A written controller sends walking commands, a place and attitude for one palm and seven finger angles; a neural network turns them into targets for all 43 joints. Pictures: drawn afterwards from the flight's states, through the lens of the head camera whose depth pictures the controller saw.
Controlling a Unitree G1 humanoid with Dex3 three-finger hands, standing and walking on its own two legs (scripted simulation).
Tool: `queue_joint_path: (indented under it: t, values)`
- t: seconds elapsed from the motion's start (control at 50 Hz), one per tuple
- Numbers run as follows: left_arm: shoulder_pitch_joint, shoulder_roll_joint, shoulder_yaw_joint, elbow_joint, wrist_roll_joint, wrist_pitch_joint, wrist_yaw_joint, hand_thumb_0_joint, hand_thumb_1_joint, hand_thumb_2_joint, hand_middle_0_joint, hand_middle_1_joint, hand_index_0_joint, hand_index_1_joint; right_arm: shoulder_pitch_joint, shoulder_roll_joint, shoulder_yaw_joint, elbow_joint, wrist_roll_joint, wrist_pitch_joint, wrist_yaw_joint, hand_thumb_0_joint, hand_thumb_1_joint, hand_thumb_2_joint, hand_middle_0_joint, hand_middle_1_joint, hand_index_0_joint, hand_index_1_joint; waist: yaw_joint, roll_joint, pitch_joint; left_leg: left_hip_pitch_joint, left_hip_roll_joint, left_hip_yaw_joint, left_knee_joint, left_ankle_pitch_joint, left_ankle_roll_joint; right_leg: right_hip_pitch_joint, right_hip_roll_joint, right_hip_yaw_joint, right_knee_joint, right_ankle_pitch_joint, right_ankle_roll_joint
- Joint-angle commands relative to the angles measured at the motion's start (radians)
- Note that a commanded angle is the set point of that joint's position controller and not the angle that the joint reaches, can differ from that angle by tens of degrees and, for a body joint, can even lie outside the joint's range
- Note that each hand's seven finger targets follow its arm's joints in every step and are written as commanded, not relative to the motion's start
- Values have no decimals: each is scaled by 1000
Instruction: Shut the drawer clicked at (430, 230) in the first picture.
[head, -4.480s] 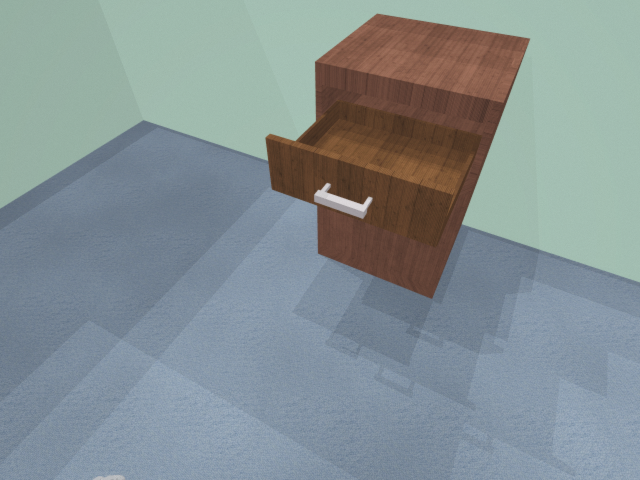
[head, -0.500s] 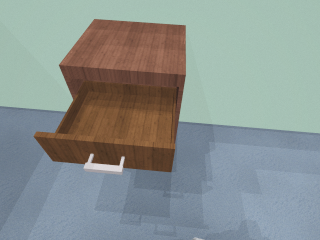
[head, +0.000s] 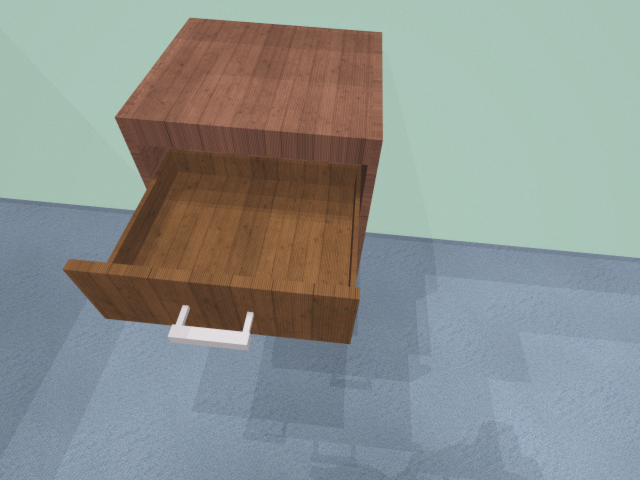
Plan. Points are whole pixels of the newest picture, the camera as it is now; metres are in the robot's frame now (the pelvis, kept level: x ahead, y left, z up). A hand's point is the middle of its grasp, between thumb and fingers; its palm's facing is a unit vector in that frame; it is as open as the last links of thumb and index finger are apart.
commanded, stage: come to a stop and stand still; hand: left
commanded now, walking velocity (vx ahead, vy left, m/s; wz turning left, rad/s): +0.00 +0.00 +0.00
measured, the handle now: (213, 326) +0.35 +0.19 -0.10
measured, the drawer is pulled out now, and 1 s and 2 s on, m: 0.30 0.30 0.30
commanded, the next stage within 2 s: look again from close up in 0.84 s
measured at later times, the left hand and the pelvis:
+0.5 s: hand out of the picture -0.07 +0.16 -0.16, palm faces +0.03 -0.98 -0.17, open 7.4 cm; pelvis -0.04 +0.00 +0.01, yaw -1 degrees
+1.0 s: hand out of the picture -0.04 +0.15 -0.17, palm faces +0.01 -0.99 -0.16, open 7.4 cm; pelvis -0.03 +0.00 +0.01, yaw +0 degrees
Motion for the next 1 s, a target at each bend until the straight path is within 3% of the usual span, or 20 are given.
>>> queue_joint_path:
  t: [0.0,0.04,0.06,0.1,0.16,0.2,0.22,0.24,0.28,0.3,0.36,0.44,0.52,0.9,0.92,0.94,0.96,0.98]
  values:
    - [32,73,17,-48,7,16,-5,0,900,900,-200,-300,-200,-300,14,-126,-3,-54,-17,-16,-1,0,-900,-900,200,300,200,300,13,238,-6,-204,252,-298,-410,-96,148,55,26,75,219,-221,0]
    - [96,69,16,-15,10,18,-9,0,900,900,-200,-300,-200,-300,-53,-117,5,-60,-16,-16,-8,0,-900,-900,200,300,200,300,37,190,-1,-171,227,-248,-386,-76,164,4,24,125,378,-221,-5]
    - [125,64,12,-3,9,15,-10,0,900,900,-200,-300,-200,-300,-67,-118,7,-60,-15,-17,-8,0,-900,-900,200,300,200,300,43,172,-10,-120,211,-213,-364,-45,165,-24,21,123,381,-219,-1]
    - [136,64,-1,8,9,5,-11,0,900,900,-200,-300,-200,-300,-42,-116,6,-50,-11,-20,-8,0,-900,-900,200,300,200,300,24,123,-49,12,201,-192,-324,73,175,-50,17,104,292,-232,9]
    - [142,47,-19,19,3,-6,-5,0,900,900,-200,-300,-200,-300,26,-128,2,-8,-9,-22,-7,0,-900,-900,200,300,200,300,-3,114,-88,113,204,-193,-270,224,173,20,12,85,53,-209,18]
    - [204,62,-25,52,2,-21,0,0,900,900,-200,-300,-200,-300,36,-113,6,7,1,-27,-4,0,-900,-900,200,300,200,300,15,63,-103,92,160,-162,-199,263,126,141,8,103,-184,-1,14]
    - [208,79,-30,66,1,-32,5,0,900,900,-200,-300,-200,-300,38,-86,12,6,10,-30,-2,0,-900,-900,200,300,200,300,-2,18,-95,66,117,-138,-174,220,81,166,-43,186,-237,73,-6]
    - [192,96,-34,66,-1,-40,3,0,900,900,-200,-300,-200,-300,30,-72,17,6,13,-31,2,0,-900,-900,200,300,200,300,-18,5,-80,89,82,-110,-183,160,46,120,-90,219,-241,102,-26]
    - [174,92,-39,79,-2,-51,0,0,900,900,-200,-300,-200,-300,18,-73,22,20,5,-24,4,0,-900,-900,200,300,200,300,-27,-113,-93,148,75,-77,-160,214,27,90,-77,218,-233,193,-31]
    - [168,87,-41,76,-2,-53,0,0,900,900,-200,-300,-200,-300,22,-74,19,27,7,-22,4,0,-900,-900,200,300,200,300,-32,-133,-86,149,73,-68,-171,175,24,87,-78,216,-251,168,-29]
    - [172,75,-46,85,-5,-48,0,0,900,900,-200,-300,-200,-300,23,-75,30,55,4,-20,5,0,-900,-900,200,300,200,300,-29,-34,-27,148,77,-82,-221,110,22,39,-58,211,-284,-32,-26]
    - [196,70,-47,98,-5,-41,-2,0,900,900,-200,-300,-200,-300,44,-72,36,73,1,-14,5,0,-900,-900,200,300,200,300,-24,-8,32,106,66,-89,-244,15,22,8,-47,209,-310,-159,-26]
    - [213,63,-44,100,-6,-39,-2,0,900,900,-200,-300,-200,-300,76,-61,38,85,-3,-14,4,0,-900,-900,200,300,200,300,-17,9,40,80,60,-92,-248,-9,23,6,-45,201,-308,-185,-28]
    - [257,18,-44,108,-10,-52,6,0,900,900,-200,-300,-200,-300,166,-13,41,116,1,-37,-9,0,-900,-900,200,300,200,300,-6,14,-10,80,82,-92,-215,153,32,97,-32,165,-256,17,-33]
    - [294,50,-57,103,13,-81,34,0,900,900,-200,-300,-200,-300,43,-58,48,27,2,-56,11,0,-900,-900,200,300,200,300,30,18,44,-39,73,-61,21,164,7,68,-84,221,-254,318,-14]
    - [238,92,-48,45,5,-87,26,0,900,900,-200,-300,-200,-300,114,-10,46,2,-4,-40,19,0,-900,-900,200,300,200,300,-43,15,-6,-28,41,-68,12,-38,14,34,-124,248,-279,26,-55]
    - [190,77,-50,22,3,-87,19,0,900,900,-200,-300,-200,-300,155,-18,44,10,-11,-34,23,0,-900,-900,200,300,200,300,-64,9,-5,-26,40,-66,23,-36,16,-15,-93,230,-276,-189,-78]
    - [182,65,-51,7,0,-87,16,0,900,900,-200,-300,-200,-300,177,-19,44,7,-14,-35,25,0,-900,-900,200,300,200,300,-69,19,-14,-24,39,-70,14,-7,21,-23,-70,212,-245,-208,-86]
